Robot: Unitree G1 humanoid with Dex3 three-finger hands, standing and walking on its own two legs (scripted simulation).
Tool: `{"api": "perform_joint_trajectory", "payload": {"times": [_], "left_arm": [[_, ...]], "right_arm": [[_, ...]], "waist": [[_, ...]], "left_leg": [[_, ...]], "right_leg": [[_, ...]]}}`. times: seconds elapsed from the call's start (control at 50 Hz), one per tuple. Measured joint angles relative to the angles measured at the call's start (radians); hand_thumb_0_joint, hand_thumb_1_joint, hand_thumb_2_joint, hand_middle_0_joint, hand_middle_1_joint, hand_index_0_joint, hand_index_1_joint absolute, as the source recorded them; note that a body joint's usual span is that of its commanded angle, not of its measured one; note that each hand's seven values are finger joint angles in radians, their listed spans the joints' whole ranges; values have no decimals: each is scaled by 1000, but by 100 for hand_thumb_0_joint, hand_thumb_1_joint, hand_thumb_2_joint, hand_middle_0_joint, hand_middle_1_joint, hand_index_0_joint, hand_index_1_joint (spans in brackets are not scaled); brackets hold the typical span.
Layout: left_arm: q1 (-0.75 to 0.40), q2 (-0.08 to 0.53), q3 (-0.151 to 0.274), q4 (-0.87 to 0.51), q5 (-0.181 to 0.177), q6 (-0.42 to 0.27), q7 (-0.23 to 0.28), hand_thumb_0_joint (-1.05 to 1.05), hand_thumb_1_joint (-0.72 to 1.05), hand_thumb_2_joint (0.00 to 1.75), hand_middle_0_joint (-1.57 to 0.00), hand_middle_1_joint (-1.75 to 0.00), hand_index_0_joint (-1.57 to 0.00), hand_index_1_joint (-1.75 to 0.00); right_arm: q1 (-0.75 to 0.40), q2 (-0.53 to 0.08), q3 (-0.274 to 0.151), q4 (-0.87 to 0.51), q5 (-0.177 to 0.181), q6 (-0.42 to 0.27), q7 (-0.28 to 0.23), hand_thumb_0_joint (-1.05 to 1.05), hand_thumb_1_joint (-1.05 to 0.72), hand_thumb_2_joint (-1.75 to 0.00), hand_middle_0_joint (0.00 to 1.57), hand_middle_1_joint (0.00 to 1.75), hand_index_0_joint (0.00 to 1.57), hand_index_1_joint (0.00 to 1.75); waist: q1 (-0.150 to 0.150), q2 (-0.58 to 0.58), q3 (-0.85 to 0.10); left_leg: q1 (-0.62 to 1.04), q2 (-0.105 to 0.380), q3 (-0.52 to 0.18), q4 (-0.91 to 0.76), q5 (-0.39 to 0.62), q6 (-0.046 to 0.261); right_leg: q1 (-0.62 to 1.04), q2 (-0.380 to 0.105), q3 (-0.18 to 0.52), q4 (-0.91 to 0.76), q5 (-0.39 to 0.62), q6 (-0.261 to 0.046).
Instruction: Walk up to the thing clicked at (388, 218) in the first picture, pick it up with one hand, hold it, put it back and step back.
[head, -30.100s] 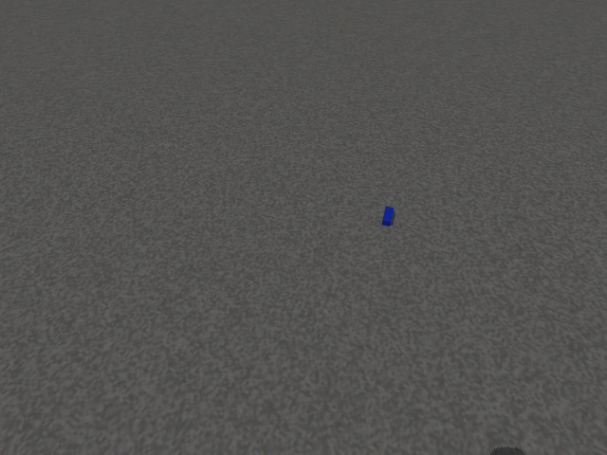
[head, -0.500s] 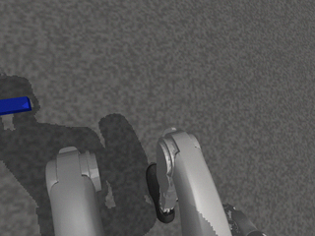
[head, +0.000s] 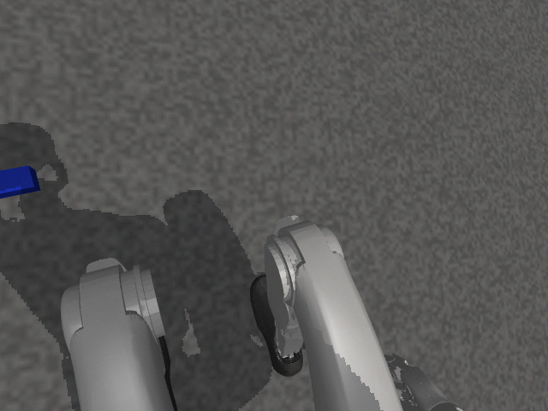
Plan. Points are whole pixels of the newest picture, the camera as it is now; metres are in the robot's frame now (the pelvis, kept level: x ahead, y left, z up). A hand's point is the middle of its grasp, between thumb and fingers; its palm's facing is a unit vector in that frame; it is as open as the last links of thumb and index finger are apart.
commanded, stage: close in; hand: left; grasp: from above
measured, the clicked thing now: (2, 184) +0.47 +0.33 -0.30
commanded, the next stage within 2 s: rest palm in 0.10 s
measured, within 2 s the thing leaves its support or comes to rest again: neither
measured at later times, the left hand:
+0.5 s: hand out of the picture +0.46 +0.32 -0.23, palm faces -0.45 -0.08 -0.89, open 13.4 cm
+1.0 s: hand out of the picture +0.45 +0.33 -0.26, palm faces -0.50 -0.14 -0.86, open 14.0 cm
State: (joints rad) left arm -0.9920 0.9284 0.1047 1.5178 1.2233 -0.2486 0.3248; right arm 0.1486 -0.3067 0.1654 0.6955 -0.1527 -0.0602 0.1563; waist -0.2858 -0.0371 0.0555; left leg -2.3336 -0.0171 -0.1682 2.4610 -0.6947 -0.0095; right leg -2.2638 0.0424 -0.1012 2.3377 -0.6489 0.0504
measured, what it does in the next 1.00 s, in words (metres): stands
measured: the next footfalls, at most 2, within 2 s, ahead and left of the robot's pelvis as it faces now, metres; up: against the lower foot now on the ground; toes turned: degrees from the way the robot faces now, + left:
none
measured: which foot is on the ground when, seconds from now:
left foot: down 0.00-1.00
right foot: down 0.00-1.00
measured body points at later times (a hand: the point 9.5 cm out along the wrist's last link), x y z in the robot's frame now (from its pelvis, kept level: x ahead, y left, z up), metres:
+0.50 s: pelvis +0.00 +0.01 -0.01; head +0.26 +0.12 +0.33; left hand +0.48 +0.32 -0.18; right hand +0.05 -0.26 -0.08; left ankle +0.07 +0.13 -0.29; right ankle +0.11 -0.12 -0.28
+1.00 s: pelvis +0.00 +0.00 -0.02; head +0.29 +0.11 +0.31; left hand +0.47 +0.34 -0.21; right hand +0.04 -0.27 -0.07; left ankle +0.07 +0.13 -0.29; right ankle +0.11 -0.12 -0.29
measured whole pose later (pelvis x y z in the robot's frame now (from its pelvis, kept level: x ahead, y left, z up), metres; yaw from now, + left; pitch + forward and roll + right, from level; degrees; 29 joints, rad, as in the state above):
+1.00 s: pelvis +0.00 +0.00 -0.02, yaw -4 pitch +28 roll -14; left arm -1.00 1.08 0.16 1.68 1.30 -0.32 0.52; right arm 0.11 -0.36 0.27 0.64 -0.25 -0.15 0.20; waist -0.35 -0.14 0.18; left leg -2.33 -0.01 -0.25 2.56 -0.73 -0.02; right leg -2.24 0.07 -0.17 2.38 -0.65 0.06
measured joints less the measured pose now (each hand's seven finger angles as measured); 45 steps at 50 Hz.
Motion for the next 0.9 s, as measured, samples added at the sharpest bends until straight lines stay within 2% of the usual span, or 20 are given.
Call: {"api": "perform_joint_trajectory", "payload": {"times": [0.08, 0.18, 0.28, 0.38, 0.42, 0.5, 0.62, 0.82, 0.9], "left_arm": [[-4, 16, -13, -25, 23, -68, -2, 1, -36, 85, -28, -84, -27, -85], [-4, 12, -11, -25, 83, -120, 60, 0, -37, 85, -26, -85, -25, -86], [-25, 16, -2, 56, 148, -114, 150, 0, -37, 86, -26, -84, -25, -85], [-55, 31, -13, 159, 186, -73, 224, 0, -38, 89, -25, -82, -23, -84], [-66, 38, -18, 189, 186, -55, 243, 0, -38, 89, -24, -82, -22, -84], [-79, 56, -1, 215, 173, -29, 268, 0, -38, 89, -23, -84, -21, -85], [-68, 83, 32, 202, 143, -3, 268, 1, -39, 89, -21, -86, -20, -88], [-22, 126, 92, 182, 91, -9, 228, 1, -44, 92, -18, -87, -16, -89], [-12, 146, 90, 174, 76, -33, 205, 1, -46, 94, -17, -87, -15, -90]], "right_arm": [[-11, -2, 2, -3, -15, 6, -5, 0, -91, -90, 20, 30, 20, 30], [-21, -7, 3, -10, -29, 16, 0, 0, -91, -90, 20, 30, 20, 30], [-37, -6, 9, -12, -42, 7, 12, 0, -91, -90, 20, 30, 20, 30], [-46, -4, 25, -14, -53, -21, 24, 0, -90, -90, 20, 30, 20, 30], [-43, -3, 35, -15, -57, -37, 31, 0, -90, -90, 20, 30, 20, 30], [-30, -2, 59, -18, -62, -69, 41, 0, -90, -90, 20, 30, 20, 30], [-7, -8, 89, -25, -68, -101, 52, 0, -90, -90, 20, 30, 20, 30], [-13, -35, 102, -56, -79, -106, 52, 0, -90, -90, 20, 30, 20, 30], [-26, -48, 101, -60, -85, -99, 46, 0, -91, -90, 20, 30, 20, 30]], "waist": [[16, -23, 11], [14, -43, 0], [-14, -55, -15], [-45, -58, -8], [-57, -62, 2], [-75, -72, 26], [-94, -81, 59], [-91, -74, 99], [-79, -85, 115]], "left_leg": [[2, -6, -17, 12, -4, -2], [3, -12, -30, 24, -14, 1], [-2, -10, -33, 35, -17, 9], [-17, -5, -29, 46, -10, 18], [-22, -2, -27, 52, -6, 21], [-33, 2, -29, 64, -3, 21], [-35, 7, -40, 83, -14, 15], [-16, 6, -65, 94, -37, -1], [-7, 6, -72, 96, -38, -4]], "right_leg": [[16, -2, -16, -2, -6, -1], [30, -5, -29, -1, -17, -9], [30, -2, -31, 2, -18, -7], [16, 4, -28, 9, -8, -2], [9, 7, -26, 14, -3, 1], [-6, 13, -26, 23, 7, 7], [-15, 20, -33, 37, 7, 12], [0, 21, -53, 40, -5, 7], [8, 22, -58, 40, -3, 10]]}}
